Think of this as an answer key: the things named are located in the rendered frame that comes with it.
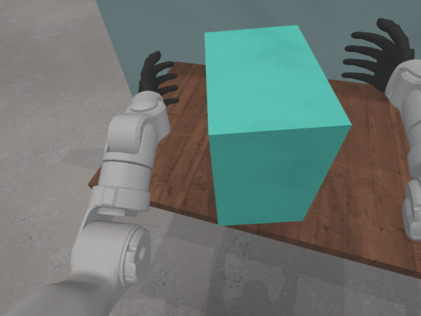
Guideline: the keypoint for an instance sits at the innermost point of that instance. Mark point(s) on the table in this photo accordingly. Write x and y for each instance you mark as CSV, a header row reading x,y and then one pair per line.
x,y
357,213

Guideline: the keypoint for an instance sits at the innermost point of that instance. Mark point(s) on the left robot hand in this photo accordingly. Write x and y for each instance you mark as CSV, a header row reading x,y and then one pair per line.
x,y
149,81

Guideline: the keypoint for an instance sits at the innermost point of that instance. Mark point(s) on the robot right forearm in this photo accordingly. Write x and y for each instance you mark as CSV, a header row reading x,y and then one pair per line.
x,y
404,93

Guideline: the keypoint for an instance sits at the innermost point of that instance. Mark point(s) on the robot right upper arm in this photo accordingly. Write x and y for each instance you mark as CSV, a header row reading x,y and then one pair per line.
x,y
412,210

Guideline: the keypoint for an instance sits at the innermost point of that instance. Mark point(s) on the robot left forearm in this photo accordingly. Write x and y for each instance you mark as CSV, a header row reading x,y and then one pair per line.
x,y
132,140

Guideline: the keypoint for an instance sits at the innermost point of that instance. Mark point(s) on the right robot hand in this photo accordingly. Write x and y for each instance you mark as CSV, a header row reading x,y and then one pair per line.
x,y
391,55

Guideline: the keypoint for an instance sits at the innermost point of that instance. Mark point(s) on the carton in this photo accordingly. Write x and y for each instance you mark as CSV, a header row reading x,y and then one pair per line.
x,y
275,124

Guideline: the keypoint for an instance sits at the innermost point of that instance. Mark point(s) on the robot left upper arm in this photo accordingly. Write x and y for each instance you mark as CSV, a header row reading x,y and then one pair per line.
x,y
108,258

